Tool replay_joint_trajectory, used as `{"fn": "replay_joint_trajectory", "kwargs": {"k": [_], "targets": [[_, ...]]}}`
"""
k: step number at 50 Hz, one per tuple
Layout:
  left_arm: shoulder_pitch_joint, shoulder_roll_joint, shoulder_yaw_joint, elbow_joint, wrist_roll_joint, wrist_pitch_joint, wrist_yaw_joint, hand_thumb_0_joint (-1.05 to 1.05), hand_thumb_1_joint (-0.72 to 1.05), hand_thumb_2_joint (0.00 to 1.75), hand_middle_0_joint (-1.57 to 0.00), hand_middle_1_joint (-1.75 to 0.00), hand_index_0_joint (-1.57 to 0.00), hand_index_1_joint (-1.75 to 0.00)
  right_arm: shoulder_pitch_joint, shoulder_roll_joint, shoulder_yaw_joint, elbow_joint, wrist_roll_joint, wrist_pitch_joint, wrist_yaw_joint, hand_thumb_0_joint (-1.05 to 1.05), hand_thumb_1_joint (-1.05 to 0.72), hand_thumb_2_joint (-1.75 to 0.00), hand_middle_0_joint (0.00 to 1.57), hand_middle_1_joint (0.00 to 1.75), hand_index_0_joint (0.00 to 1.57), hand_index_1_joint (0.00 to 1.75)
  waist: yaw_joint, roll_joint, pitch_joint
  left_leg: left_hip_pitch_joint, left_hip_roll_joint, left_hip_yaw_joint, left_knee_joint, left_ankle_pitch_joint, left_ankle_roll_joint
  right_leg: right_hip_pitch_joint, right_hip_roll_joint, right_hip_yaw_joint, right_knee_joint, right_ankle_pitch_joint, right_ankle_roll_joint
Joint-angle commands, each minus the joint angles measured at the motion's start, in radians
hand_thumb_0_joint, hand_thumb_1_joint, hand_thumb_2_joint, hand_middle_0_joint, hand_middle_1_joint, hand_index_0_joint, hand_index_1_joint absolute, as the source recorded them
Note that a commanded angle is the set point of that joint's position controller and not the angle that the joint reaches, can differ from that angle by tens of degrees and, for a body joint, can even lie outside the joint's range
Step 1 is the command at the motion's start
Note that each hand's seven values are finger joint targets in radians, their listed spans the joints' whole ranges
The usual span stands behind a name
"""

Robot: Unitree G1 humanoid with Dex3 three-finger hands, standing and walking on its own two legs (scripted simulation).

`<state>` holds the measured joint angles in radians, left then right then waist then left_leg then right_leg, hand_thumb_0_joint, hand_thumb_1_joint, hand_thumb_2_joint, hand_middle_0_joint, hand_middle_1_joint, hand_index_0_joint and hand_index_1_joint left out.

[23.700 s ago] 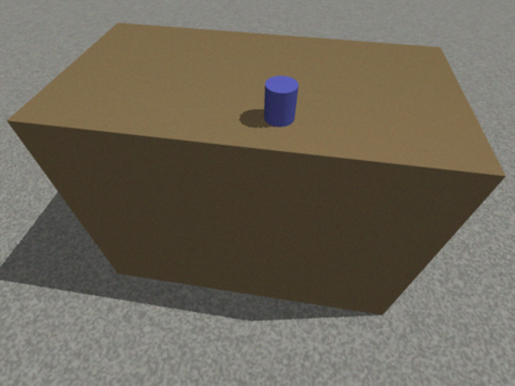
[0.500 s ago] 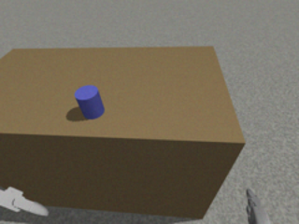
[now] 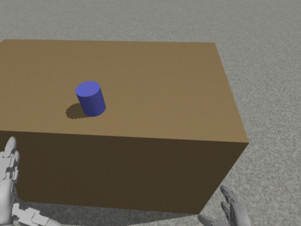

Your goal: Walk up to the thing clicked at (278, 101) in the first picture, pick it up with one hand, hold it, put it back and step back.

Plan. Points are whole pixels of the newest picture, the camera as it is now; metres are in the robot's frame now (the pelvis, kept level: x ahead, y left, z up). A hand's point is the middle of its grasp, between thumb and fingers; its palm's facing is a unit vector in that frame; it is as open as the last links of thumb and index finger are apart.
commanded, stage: home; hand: left
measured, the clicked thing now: (91, 99) +0.48 +0.22 +0.07
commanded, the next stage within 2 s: none
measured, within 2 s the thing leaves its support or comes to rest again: neither
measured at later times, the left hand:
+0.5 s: hand (96, 213) +0.19 +0.18 -0.10, palm faces +0.08 -0.97 -0.21, open 17.6 cm
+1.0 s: hand (85, 225) +0.16 +0.21 -0.13, palm faces -0.06 -0.94 -0.34, open 17.6 cm
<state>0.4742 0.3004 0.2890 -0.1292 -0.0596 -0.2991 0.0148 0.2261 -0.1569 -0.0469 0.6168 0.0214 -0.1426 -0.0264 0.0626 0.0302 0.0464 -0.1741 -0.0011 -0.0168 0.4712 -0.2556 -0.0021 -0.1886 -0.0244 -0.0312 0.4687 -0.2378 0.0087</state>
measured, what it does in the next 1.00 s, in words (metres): stands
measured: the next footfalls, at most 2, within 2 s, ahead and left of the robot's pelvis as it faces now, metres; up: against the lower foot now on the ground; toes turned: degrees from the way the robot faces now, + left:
none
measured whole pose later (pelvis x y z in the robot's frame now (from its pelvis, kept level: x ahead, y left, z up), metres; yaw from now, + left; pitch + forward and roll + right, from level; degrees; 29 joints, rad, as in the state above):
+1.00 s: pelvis +0.02 -0.01 +0.00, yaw -1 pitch -1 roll +0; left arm 0.19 0.29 -0.02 0.78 0.04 -0.05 0.03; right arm 0.18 -0.29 -0.01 0.81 -0.03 -0.01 0.01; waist -0.01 0.01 0.00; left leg -0.19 0.01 0.00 0.51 -0.30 -0.01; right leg -0.23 -0.01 -0.01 0.53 -0.29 0.00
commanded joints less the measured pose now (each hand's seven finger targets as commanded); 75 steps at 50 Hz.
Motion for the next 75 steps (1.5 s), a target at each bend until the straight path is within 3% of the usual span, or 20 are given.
{"fn": "replay_joint_trajectory", "kwargs": {"k": [1,2,5,6,8,12,15,16,18,28,30,34,37,39,41,42,44,50,62,75], "targets": [[-0.029,0.136,0.02,-0.167,0.005,-0.024,0.012,0.0,-0.59,0.04,-0.04,-0.05,-0.05,-0.05,-0.062,-0.201,-0.102,-0.119,0.0,-0.055,-0.024,0.0,-0.56,-0.71,0.17,0.24,0.17,0.24,-0.033,0.023,-0.097,0.015,0.0,0.02,-0.101,0.133,0.017,0.023,0.025,-0.044,-0.067,0.117,-0.014],[-0.065,0.151,0.022,-0.175,0.01,-0.02,0.017,0.0,-0.58,0.04,-0.05,-0.05,-0.05,-0.05,-0.076,-0.197,-0.097,-0.109,-0.001,-0.057,-0.025,0.0,-0.61,-0.74,0.17,0.25,0.17,0.25,-0.039,0.034,-0.087,0.02,0.002,0.019,-0.106,0.131,0.015,0.011,0.028,-0.044,-0.066,0.116,-0.016],[-0.036,0.046,-0.096,-0.009,0.025,0.014,0.017,0.0,-0.61,0.01,-0.04,-0.04,-0.04,-0.04,-0.13,-0.132,-0.037,-0.111,-0.003,-0.06,-0.026,0.0,-0.85,-0.89,0.2,0.3,0.2,0.3,-0.046,-0.018,-0.064,0.004,0.009,0.01,-0.095,0.16,0.011,0.001,0.029,-0.048,-0.061,0.124,-0.015],[-0.081,0.078,-0.08,-0.042,0.026,0.013,0.022,0.0,-0.61,0.02,-0.04,-0.05,-0.04,-0.04,-0.127,-0.141,-0.047,-0.102,-0.004,-0.059,-0.03,0.0,-0.89,-0.9,0.2,0.3,0.2,0.3,-0.044,-0.003,-0.091,0.011,0.011,0.009,-0.093,0.161,0.011,0.005,0.028,-0.048,-0.059,0.123,-0.016],[-0.086,0.049,-0.132,0.051,0.036,0.028,0.019,0.0,-0.61,0.02,-0.04,-0.05,-0.05,-0.05,-0.142,-0.11,-0.008,-0.093,-0.005,-0.055,-0.03,0.0,-0.9,-0.9,0.2,0.3,0.2,0.3,-0.039,0.001,-0.09,0.002,0.01,0.01,-0.091,0.159,0.008,0.003,0.024,-0.043,-0.058,0.119,-0.017],[-0.118,0.016,-0.196,0.204,0.045,0.059,0.022,0.0,-0.57,0.05,-0.05,-0.05,-0.05,-0.05,-0.128,-0.116,-0.006,-0.078,-0.009,-0.048,-0.034,0.0,-0.9,-0.9,0.2,0.3,0.2,0.3,-0.051,0.016,-0.134,0.016,0.007,0.023,-0.064,0.239,0.002,0.008,0.02,-0.036,-0.044,0.189,-0.023],[-0.152,0.015,-0.211,0.353,0.047,0.091,0.021,0.0,-0.56,0.05,-0.05,-0.05,-0.05,-0.05,-0.121,-0.138,-0.014,-0.071,-0.009,-0.033,-0.035,0.0,-0.9,-0.9,0.2,0.3,0.2,0.3,-0.058,-0.016,-0.128,-0.011,0.001,0.031,-0.052,0.223,0.008,0.009,0.016,-0.032,-0.049,0.19,-0.019],[-0.2,0.109,-0.063,0.27,0.048,0.077,0.057,0.0,-0.58,0.04,-0.05,-0.05,-0.05,-0.05,-0.066,-0.193,-0.004,-0.035,-0.019,-0.024,-0.035,0.0,-0.9,-0.9,0.2,0.3,0.2,0.3,-0.027,0.019,-0.155,-0.003,-0.008,0.03,-0.041,0.213,0.002,0.035,0.025,-0.028,-0.045,0.18,-0.023],[-0.181,-0.011,-0.213,0.42,0.054,0.1,0.047,0.0,-0.57,0.04,-0.05,-0.05,-0.05,-0.05,-0.085,-0.17,0.01,-0.047,-0.016,-0.02,-0.034,0.0,-0.9,-0.9,0.2,0.3,0.2,0.3,-0.063,-0.019,-0.101,-0.025,-0.01,0.039,-0.039,0.191,0.006,0.007,0.024,-0.025,-0.043,0.168,-0.023],[-0.297,0.012,-0.207,0.451,0.052,0.135,0.084,0.0,-0.56,0.05,-0.05,-0.05,-0.05,-0.05,-0.077,-0.182,0.003,-0.064,-0.012,0.006,-0.034,0.0,-0.9,-0.9,0.2,0.3,0.2,0.3,-0.043,0.009,-0.222,-0.002,-0.001,0.044,-0.008,0.291,-0.005,0.053,0.03,-0.019,-0.004,0.265,-0.027],[-0.249,-0.066,-0.265,0.547,0.048,0.154,0.078,0.0,-0.57,0.04,-0.05,-0.05,-0.05,-0.05,-0.066,-0.182,0.001,-0.048,-0.01,0.013,-0.033,0.0,-0.9,-0.9,0.2,0.3,0.2,0.3,-0.059,-0.042,-0.156,-0.027,0.002,0.047,-0.008,0.282,-0.003,0.025,0.035,-0.023,-0.007,0.26,-0.023],[-0.302,-0.002,-0.217,0.505,0.052,0.161,0.086,0.0,-0.54,0.06,-0.05,-0.05,-0.05,-0.05,-0.071,-0.189,-0.003,-0.061,-0.009,0.027,-0.033,0.0,-0.9,-0.9,0.2,0.3,0.2,0.3,-0.048,-0.041,-0.173,-0.026,-0.002,0.054,-0.012,0.258,0.003,0.032,0.027,-0.016,-0.015,0.25,-0.018],[-0.266,-0.047,-0.246,0.558,0.046,0.173,0.08,0.0,-0.58,0.04,-0.05,-0.05,-0.05,-0.05,-0.068,-0.185,0.001,-0.058,-0.006,0.035,-0.031,0.0,-0.9,-0.9,0.2,0.3,0.2,0.3,-0.054,-0.067,-0.121,-0.041,-0.005,0.058,-0.014,0.238,0.006,0.006,0.026,-0.016,-0.022,0.237,-0.012],[-0.32,0.006,-0.212,0.49,0.05,0.169,0.085,0.0,-0.56,0.05,-0.05,-0.05,-0.05,-0.05,-0.071,-0.188,-0.004,-0.067,-0.006,0.043,-0.033,0.0,-0.9,-0.9,0.2,0.3,0.2,0.3,-0.047,-0.03,-0.169,-0.018,-0.007,0.062,-0.012,0.248,0.005,0.022,0.022,-0.009,-0.02,0.25,-0.014],[-0.295,-0.018,-0.228,0.53,0.048,0.177,0.081,0.0,-0.57,0.04,-0.05,-0.05,-0.05,-0.05,-0.077,-0.184,0.002,-0.069,-0.005,0.048,-0.032,0.0,-0.9,-0.9,0.2,0.3,0.2,0.3,-0.055,-0.063,-0.136,-0.032,-0.005,0.059,-0.021,0.218,0.007,0.012,0.027,-0.014,-0.026,0.219,-0.011],[-0.247,0.217,-0.194,0.714,0.117,0.201,0.057,0.0,-0.57,0.04,-0.05,-0.05,-0.05,-0.05,-0.012,-0.329,-0.044,0.043,-0.076,0.076,-0.01,0.0,-0.9,-0.9,0.2,0.3,0.2,0.3,-0.069,0.016,-0.187,0.025,0.096,-0.034,0.035,0.412,0.019,0.013,-0.085,0.082,0.049,0.404,-0.055],[-0.229,0.199,-0.202,0.745,0.108,0.215,0.038,0.0,-0.61,0.01,-0.04,-0.04,-0.04,-0.04,-0.013,-0.323,-0.041,0.058,-0.063,0.095,0.006,0.0,-0.9,-0.9,0.2,0.3,0.2,0.3,-0.057,0.013,-0.237,0.037,0.101,-0.038,0.037,0.476,0.03,0.064,-0.097,0.086,0.066,0.471,-0.066],[-0.341,0.206,-0.253,0.901,0.09,0.226,0.016,0.0,-0.61,0.02,-0.04,-0.04,-0.04,-0.04,-0.062,-0.33,-0.017,0.163,-0.049,0.108,0.025,0.0,-0.9,-0.9,0.2,0.3,0.2,0.3,-0.068,-0.024,-0.078,-0.023,0.102,-0.064,-0.07,0.215,0.026,0.007,-0.087,0.096,-0.043,0.226,-0.049],[-0.373,0.287,-0.275,1.138,0.082,0.25,0.005,0.0,-0.6,0.03,-0.04,-0.05,-0.04,-0.04,-0.096,-0.388,0.004,0.358,-0.044,0.125,0.032,0.0,-0.9,-0.9,0.2,0.3,0.2,0.3,-0.061,-0.028,-0.025,0.022,0.099,-0.084,-0.184,0.059,0.018,0.002,-0.093,0.124,-0.179,0.021,-0.046],[-0.359,0.298,-0.27,1.221,0.073,0.26,0.0,0.0,-0.59,0.04,-0.05,-0.05,-0.05,-0.05,-0.071,-0.398,0.019,0.431,-0.044,0.122,0.028,0.0,-0.9,-0.9,0.2,0.3,0.2,0.3,-0.053,-0.019,0.0,0.006,0.107,-0.092,-0.217,0.025,0.02,0.015,-0.094,0.14,-0.215,-0.016,-0.04]]}}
